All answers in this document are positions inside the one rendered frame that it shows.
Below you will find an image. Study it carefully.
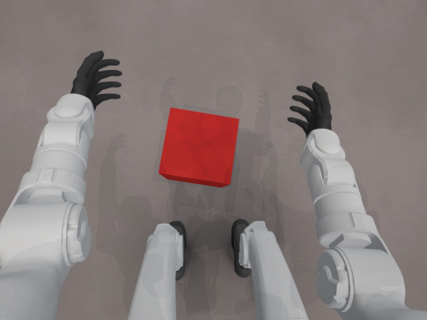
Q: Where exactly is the robot left forearm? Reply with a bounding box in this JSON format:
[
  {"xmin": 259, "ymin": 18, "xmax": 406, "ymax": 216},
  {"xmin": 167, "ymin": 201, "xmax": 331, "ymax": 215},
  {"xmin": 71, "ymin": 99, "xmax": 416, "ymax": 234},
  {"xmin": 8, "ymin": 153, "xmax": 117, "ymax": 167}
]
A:
[{"xmin": 0, "ymin": 93, "xmax": 95, "ymax": 265}]

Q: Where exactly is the robot left hand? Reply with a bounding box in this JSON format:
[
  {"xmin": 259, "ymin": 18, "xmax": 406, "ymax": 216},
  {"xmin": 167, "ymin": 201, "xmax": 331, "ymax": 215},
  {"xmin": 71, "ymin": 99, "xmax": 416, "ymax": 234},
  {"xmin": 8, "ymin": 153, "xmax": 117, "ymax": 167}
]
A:
[{"xmin": 70, "ymin": 51, "xmax": 122, "ymax": 111}]

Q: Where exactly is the robot right shin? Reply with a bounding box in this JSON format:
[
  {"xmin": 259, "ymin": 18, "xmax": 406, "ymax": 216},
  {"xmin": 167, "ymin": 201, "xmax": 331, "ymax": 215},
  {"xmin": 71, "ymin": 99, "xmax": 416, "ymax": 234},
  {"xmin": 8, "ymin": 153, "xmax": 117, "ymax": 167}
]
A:
[{"xmin": 239, "ymin": 221, "xmax": 276, "ymax": 269}]

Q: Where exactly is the robot left upper arm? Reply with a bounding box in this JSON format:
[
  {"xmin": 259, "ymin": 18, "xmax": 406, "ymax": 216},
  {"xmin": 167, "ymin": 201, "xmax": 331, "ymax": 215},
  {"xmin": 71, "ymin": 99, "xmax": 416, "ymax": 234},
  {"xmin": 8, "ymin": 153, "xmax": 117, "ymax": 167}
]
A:
[{"xmin": 0, "ymin": 201, "xmax": 91, "ymax": 320}]

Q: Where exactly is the robot right hand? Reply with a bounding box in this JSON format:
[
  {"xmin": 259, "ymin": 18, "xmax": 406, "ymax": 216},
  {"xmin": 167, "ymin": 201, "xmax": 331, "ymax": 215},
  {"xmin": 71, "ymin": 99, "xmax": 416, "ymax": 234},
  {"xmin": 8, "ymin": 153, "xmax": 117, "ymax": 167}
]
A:
[{"xmin": 288, "ymin": 82, "xmax": 332, "ymax": 138}]

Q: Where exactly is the carton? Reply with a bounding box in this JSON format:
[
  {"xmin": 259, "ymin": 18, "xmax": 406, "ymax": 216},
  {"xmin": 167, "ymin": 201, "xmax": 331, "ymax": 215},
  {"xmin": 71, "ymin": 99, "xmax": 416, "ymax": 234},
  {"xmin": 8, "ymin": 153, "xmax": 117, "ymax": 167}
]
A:
[{"xmin": 159, "ymin": 107, "xmax": 240, "ymax": 187}]

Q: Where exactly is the robot right forearm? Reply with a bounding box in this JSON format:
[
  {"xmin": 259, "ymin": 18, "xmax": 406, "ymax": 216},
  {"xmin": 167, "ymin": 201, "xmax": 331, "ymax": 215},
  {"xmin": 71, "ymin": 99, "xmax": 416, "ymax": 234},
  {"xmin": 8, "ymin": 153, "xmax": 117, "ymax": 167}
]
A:
[{"xmin": 300, "ymin": 129, "xmax": 405, "ymax": 300}]

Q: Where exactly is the left robot thigh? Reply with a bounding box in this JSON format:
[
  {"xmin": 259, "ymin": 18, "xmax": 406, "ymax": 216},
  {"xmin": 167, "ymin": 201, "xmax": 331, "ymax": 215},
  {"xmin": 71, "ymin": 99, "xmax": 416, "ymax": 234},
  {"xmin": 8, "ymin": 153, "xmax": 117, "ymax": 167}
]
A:
[{"xmin": 127, "ymin": 231, "xmax": 183, "ymax": 320}]

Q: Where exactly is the robot right upper arm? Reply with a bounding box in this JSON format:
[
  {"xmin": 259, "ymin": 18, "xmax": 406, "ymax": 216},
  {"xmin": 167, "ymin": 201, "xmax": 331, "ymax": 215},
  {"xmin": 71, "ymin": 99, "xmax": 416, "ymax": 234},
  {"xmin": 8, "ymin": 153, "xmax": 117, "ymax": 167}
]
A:
[{"xmin": 316, "ymin": 247, "xmax": 427, "ymax": 320}]

